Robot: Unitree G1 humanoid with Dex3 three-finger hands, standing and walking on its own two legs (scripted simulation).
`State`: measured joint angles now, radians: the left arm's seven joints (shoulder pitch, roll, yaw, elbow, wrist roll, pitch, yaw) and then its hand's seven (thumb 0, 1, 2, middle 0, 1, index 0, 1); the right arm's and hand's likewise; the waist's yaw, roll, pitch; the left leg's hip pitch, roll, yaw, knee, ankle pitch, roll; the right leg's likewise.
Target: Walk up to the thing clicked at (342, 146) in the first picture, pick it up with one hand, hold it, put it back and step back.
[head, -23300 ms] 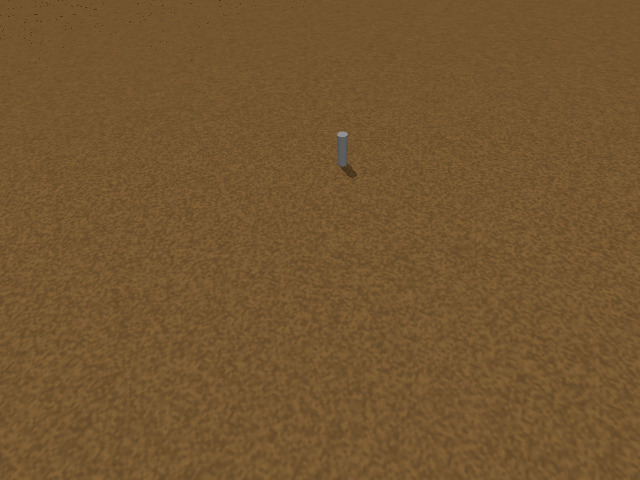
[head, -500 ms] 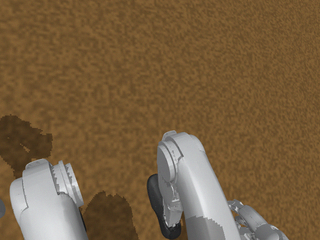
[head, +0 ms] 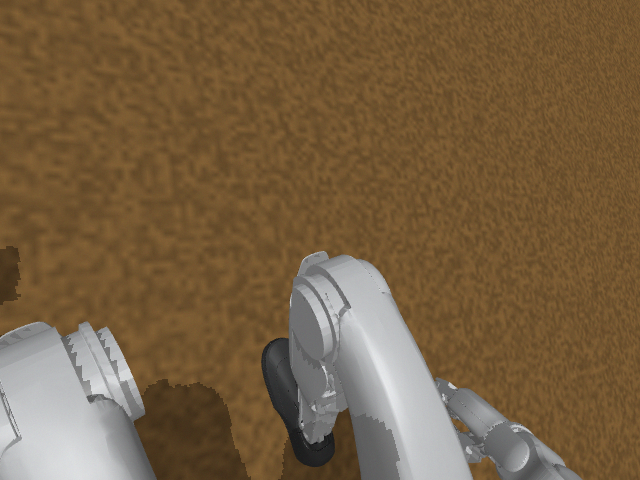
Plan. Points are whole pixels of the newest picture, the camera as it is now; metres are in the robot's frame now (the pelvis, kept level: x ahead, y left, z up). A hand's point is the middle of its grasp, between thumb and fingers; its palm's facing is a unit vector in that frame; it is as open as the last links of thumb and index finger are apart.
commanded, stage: lower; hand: left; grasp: from the side
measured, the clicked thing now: out of the picture +0.46 +0.36 -0.17
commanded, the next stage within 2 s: loosen in 0.66 s
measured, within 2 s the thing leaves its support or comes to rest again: rests again in 0.74 s
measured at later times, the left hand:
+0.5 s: hand out of the picture +0.47 +0.36 -0.16, palm faces +0.52 -0.85 -0.05, open 8.1 cm
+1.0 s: hand out of the picture +0.46 +0.36 -0.16, palm faces +0.54 -0.84 -0.02, open 8.2 cm
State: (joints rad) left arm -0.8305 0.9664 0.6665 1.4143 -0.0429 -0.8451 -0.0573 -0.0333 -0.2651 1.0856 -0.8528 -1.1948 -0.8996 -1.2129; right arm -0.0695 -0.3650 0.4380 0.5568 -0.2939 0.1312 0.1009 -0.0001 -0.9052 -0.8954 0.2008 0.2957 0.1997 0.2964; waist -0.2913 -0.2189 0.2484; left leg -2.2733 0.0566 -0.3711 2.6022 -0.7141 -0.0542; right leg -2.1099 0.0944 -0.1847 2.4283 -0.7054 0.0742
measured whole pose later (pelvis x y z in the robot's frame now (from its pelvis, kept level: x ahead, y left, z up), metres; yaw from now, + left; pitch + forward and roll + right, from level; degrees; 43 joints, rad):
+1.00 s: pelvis -0.01 +0.01 +0.00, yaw -2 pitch +16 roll -17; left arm -0.83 1.03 0.62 1.50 -0.06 -0.95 0.01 -0.03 -0.19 0.84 -0.91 -1.01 -0.95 -1.01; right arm -0.17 -0.36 0.54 0.51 -0.33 0.15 0.09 0.00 -0.90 -0.89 0.20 0.30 0.20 0.30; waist -0.29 -0.28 0.29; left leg -2.25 0.06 -0.42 2.63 -0.72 -0.04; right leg -2.06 0.12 -0.22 2.40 -0.68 0.09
